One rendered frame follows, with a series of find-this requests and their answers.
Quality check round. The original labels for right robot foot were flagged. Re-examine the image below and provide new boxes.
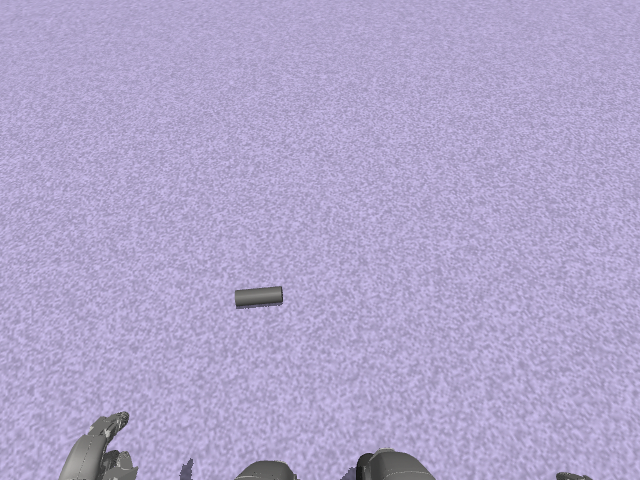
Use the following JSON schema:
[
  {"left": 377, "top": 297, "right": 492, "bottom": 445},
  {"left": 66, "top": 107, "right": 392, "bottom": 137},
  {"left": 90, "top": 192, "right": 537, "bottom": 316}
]
[{"left": 356, "top": 453, "right": 374, "bottom": 480}]

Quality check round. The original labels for can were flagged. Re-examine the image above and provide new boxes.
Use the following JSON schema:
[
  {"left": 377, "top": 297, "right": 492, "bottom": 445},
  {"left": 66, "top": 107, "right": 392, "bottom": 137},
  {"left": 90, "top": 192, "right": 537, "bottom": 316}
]
[{"left": 235, "top": 286, "right": 283, "bottom": 306}]

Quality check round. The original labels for left robot hand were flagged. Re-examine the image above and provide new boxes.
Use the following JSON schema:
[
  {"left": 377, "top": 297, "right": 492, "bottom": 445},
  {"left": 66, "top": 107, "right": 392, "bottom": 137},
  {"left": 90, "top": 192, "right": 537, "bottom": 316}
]
[{"left": 58, "top": 412, "right": 138, "bottom": 480}]

